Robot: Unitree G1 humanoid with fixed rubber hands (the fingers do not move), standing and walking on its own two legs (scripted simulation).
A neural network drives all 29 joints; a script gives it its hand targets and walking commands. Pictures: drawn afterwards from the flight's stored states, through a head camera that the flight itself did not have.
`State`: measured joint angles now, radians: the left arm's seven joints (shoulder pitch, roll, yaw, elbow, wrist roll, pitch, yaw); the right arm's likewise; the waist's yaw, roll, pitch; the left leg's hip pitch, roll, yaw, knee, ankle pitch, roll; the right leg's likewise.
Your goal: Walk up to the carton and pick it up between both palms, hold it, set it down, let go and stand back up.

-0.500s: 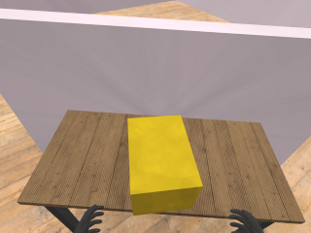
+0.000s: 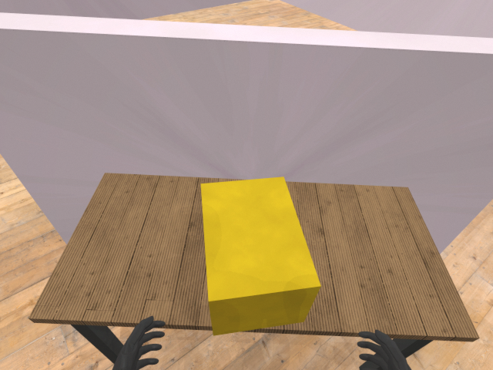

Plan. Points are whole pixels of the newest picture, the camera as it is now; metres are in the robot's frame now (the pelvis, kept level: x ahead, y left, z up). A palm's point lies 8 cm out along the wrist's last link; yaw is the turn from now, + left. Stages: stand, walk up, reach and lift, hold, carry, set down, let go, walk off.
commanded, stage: set down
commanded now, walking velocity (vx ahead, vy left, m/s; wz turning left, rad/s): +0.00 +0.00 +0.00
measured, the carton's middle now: (250, 250) +0.41 +0.02 -0.12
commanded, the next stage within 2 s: let go in 0.22 s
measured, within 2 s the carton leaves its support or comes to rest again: neither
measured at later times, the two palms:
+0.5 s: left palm (120, 368) +0.16 +0.22 -0.08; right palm out of the picture +0.16 -0.21 -0.08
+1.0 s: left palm out of the picture +0.12 +0.30 -0.10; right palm out of the picture +0.12 -0.30 -0.08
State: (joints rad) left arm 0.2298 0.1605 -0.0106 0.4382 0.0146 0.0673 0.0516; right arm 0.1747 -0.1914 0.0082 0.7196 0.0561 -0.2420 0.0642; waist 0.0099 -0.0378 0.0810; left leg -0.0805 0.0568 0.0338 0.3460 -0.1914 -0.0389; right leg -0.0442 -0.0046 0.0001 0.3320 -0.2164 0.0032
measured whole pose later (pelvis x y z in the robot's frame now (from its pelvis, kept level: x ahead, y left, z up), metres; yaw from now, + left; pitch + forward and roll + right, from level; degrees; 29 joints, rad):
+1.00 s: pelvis +0.00 +0.00 -0.01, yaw +0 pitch -2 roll +0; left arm 0.17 0.38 0.06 0.78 0.04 0.01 0.00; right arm 0.18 -0.37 -0.04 0.81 -0.03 -0.02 0.01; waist 0.01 -0.03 0.03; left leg -0.18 0.06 0.03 0.45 -0.24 -0.03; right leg -0.14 0.00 0.00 0.43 -0.26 0.01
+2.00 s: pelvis -0.02 +0.00 +0.00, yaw +0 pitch -3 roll +0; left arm 0.12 0.38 -0.01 1.08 0.01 -0.01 -0.01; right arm 0.13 -0.40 0.01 1.05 -0.02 -0.01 0.01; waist 0.01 -0.01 0.04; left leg -0.15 0.05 0.03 0.36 -0.16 -0.03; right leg -0.12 -0.01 0.00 0.36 -0.19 0.01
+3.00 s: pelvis -0.01 +0.00 +0.00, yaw +1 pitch -2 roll +0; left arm 0.12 0.39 0.00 1.09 0.01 -0.01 0.00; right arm 0.10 -0.39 0.00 1.08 -0.01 -0.01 0.01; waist 0.01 -0.01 0.05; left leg -0.13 0.05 0.02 0.33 -0.16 -0.03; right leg -0.09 -0.01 -0.01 0.31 -0.18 0.01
